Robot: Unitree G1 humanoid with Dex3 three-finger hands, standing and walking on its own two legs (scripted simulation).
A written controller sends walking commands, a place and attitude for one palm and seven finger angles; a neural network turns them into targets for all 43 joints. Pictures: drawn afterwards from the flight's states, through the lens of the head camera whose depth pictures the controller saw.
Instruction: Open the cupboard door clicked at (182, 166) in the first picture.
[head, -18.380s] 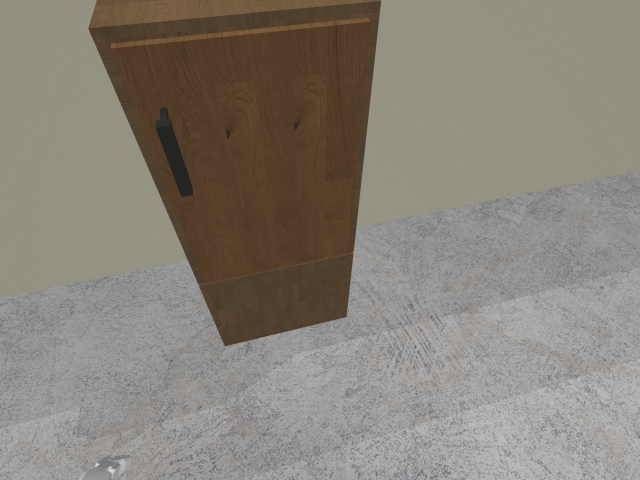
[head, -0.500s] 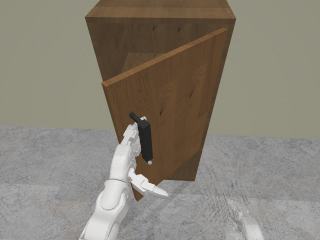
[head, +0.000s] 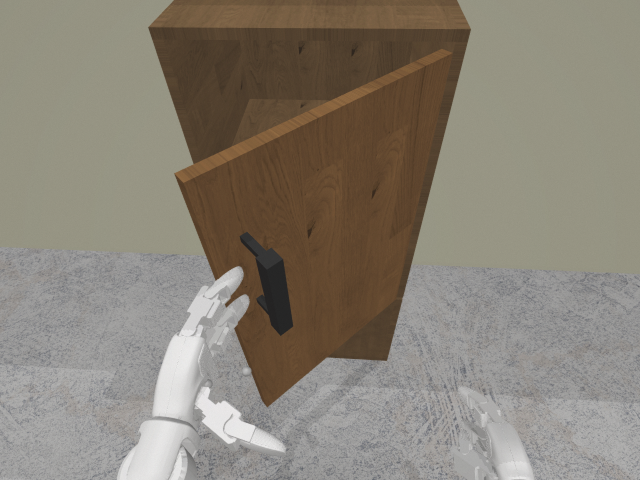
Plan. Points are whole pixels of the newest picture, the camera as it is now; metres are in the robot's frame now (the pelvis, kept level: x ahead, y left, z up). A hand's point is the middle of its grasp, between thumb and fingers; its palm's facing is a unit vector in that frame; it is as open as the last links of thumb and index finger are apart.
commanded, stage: slide the hand sideways off the handle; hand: left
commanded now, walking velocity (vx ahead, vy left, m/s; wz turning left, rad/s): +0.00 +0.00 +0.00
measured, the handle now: (266, 285) +0.32 +0.09 +0.09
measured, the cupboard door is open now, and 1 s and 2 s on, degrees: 45 45 45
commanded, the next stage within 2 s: draw the hand back to the body in 0.32 s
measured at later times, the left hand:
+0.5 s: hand (202, 409) +0.18 +0.13 +0.08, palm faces -0.02 -1.00 -0.05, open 16.3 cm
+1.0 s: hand (116, 391) +0.18 +0.20 +0.13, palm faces +0.11 -0.97 -0.20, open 15.8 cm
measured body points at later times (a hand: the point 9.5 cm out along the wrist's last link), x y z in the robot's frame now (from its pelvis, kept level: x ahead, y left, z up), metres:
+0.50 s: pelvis +0.00 -0.02 -0.01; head +0.02 -0.04 +0.44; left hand +0.17 +0.19 +0.09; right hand +0.19 -0.24 -0.08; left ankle -0.01 +0.09 -0.71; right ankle +0.00 -0.08 -0.71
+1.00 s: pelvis +0.00 +0.01 +0.01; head -0.01 +0.00 +0.46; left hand +0.16 +0.25 +0.14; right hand +0.20 -0.19 -0.05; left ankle -0.01 +0.09 -0.71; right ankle +0.00 -0.08 -0.71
